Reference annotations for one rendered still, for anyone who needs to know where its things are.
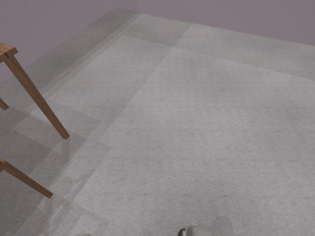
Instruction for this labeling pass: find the chair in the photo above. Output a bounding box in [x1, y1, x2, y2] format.
[0, 157, 53, 199]

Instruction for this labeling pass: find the robot right thigh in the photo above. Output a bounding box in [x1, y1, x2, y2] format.
[181, 226, 213, 236]

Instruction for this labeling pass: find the table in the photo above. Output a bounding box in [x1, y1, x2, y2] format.
[0, 42, 70, 140]

